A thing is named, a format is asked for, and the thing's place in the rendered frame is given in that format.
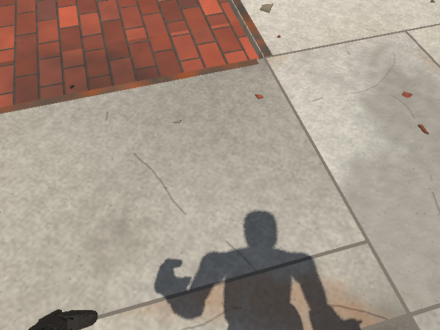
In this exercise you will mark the left robot hand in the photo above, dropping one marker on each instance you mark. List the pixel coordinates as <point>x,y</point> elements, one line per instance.
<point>68,320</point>

